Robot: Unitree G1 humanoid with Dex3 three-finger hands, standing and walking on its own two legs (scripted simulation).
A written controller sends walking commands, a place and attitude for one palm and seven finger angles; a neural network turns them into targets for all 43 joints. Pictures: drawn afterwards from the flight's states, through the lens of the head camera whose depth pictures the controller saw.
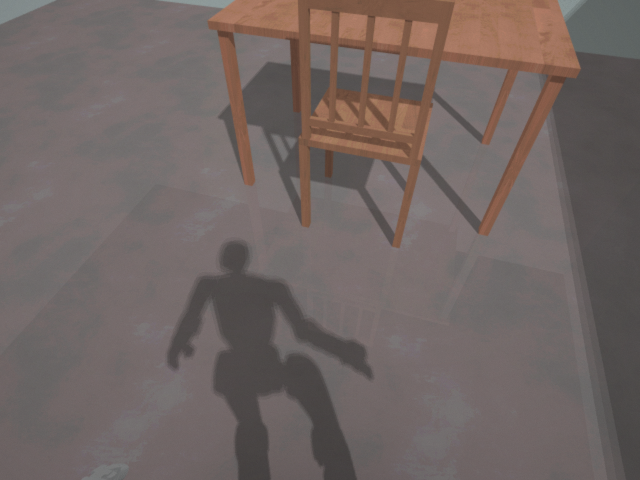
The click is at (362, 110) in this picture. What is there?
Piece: chair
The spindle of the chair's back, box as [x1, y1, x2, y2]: [358, 16, 374, 127]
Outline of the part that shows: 374,16 368,16 367,18 358,116 358,126 362,127 364,120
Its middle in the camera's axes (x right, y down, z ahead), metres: +0.13 -0.49 +1.16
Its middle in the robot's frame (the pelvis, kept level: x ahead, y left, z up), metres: +1.19 -0.07 -0.06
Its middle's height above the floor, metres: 0.71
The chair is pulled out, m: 0.00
